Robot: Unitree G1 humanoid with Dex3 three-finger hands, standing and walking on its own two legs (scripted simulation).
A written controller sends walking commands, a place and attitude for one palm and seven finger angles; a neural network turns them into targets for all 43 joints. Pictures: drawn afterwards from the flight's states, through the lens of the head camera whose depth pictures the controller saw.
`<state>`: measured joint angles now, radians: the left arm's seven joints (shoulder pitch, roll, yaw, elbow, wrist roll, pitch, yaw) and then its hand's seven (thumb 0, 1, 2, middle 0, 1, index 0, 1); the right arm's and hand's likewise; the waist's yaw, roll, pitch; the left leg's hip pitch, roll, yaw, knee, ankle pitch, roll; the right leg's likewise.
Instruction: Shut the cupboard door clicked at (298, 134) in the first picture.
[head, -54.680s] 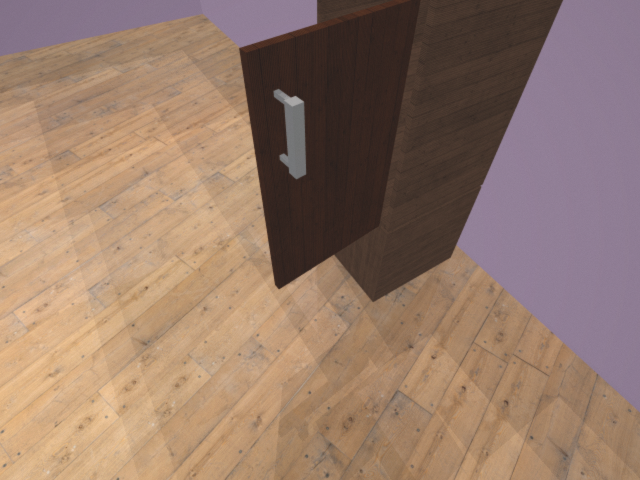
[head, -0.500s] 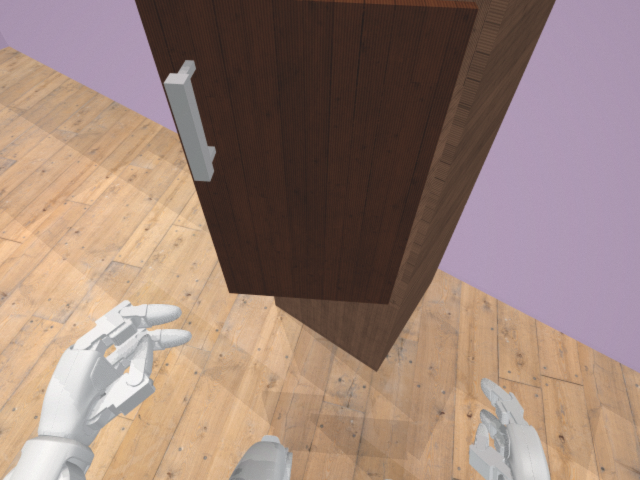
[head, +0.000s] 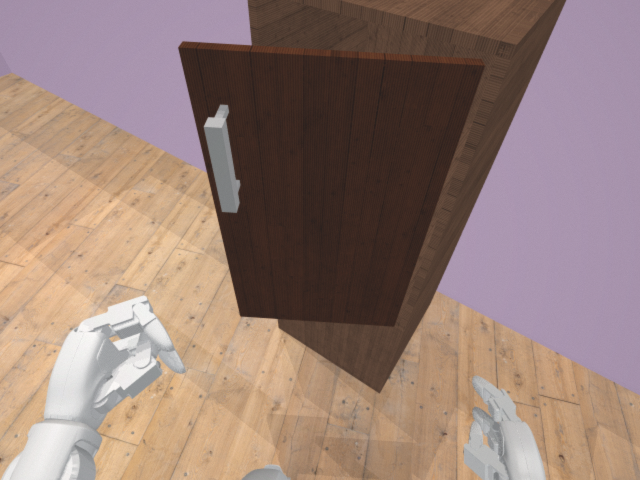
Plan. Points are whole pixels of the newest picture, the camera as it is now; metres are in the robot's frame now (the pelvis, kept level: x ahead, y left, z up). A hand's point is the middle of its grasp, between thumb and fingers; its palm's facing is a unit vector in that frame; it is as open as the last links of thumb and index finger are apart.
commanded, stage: raise the hand and make a fist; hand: left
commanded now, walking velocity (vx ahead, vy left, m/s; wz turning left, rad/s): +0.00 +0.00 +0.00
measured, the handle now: (226, 160) +0.48 +0.18 +0.15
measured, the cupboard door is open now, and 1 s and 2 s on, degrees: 31 31 31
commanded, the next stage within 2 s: bring the fist close to the handle in 0.78 s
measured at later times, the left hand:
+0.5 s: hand (159, 319) +0.23 +0.18 +0.16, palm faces +0.04 -1.00 -0.07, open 3.1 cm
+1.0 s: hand (190, 307) +0.24 +0.16 +0.15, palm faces +0.05 -1.00 -0.08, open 3.1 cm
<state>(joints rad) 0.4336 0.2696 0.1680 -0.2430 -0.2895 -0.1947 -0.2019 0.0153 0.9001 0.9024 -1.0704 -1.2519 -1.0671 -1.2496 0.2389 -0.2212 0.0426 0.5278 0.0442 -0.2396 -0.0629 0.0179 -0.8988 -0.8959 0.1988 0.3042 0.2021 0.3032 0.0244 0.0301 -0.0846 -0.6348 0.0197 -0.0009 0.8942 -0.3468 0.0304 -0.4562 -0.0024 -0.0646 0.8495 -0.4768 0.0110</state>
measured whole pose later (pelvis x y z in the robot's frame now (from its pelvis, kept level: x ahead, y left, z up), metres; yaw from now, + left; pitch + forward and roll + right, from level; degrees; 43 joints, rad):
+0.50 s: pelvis +0.00 -0.01 +0.03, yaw +0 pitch -1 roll -1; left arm 0.27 0.28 0.20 -0.23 -0.29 0.02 -0.19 0.01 0.90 0.90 -1.30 -1.50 -1.29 -1.50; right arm 0.25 -0.25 0.07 0.60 0.06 -0.27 -0.07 0.02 -0.90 -0.90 0.20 0.30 0.20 0.30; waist 0.03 0.05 -0.05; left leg -0.42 0.02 0.01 0.68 -0.25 0.01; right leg -0.26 0.00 -0.06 0.66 -0.39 0.00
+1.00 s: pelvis +0.01 -0.03 +0.03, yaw +0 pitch -1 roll +0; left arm 0.25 0.26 0.19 -0.18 -0.28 -0.02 -0.19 0.01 0.90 0.90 -1.30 -1.50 -1.30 -1.50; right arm 0.24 -0.25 0.05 0.61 0.05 -0.27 -0.07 0.02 -0.90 -0.90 0.20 0.30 0.20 0.30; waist 0.04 0.05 -0.05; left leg -0.39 0.02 0.00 0.66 -0.26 -0.01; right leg -0.24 0.01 -0.07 0.66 -0.41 -0.03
